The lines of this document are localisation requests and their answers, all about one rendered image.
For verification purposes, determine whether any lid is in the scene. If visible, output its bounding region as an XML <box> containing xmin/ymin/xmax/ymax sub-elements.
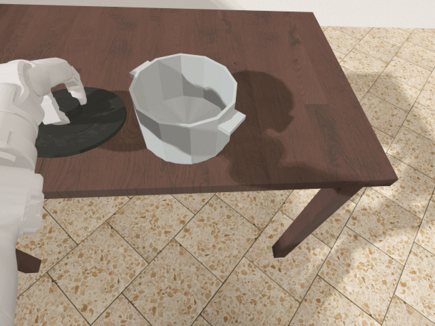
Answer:
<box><xmin>35</xmin><ymin>87</ymin><xmax>127</xmax><ymax>158</ymax></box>

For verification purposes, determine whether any left robot forearm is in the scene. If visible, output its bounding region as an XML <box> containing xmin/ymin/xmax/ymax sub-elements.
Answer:
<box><xmin>0</xmin><ymin>60</ymin><xmax>51</xmax><ymax>170</ymax></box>

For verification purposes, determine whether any table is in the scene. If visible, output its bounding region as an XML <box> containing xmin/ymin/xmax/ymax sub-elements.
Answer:
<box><xmin>0</xmin><ymin>4</ymin><xmax>398</xmax><ymax>273</ymax></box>

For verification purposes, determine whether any pot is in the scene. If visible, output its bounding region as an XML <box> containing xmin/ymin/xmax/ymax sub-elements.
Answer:
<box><xmin>129</xmin><ymin>53</ymin><xmax>246</xmax><ymax>164</ymax></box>

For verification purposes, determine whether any robot left hand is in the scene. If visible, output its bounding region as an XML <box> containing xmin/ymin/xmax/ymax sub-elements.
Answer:
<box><xmin>31</xmin><ymin>58</ymin><xmax>87</xmax><ymax>125</ymax></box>

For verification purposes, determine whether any knob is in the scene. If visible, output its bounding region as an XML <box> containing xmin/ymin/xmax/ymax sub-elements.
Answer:
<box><xmin>56</xmin><ymin>96</ymin><xmax>82</xmax><ymax>120</ymax></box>

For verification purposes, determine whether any robot left upper arm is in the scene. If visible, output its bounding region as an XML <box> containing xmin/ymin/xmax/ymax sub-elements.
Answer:
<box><xmin>0</xmin><ymin>166</ymin><xmax>44</xmax><ymax>326</ymax></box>

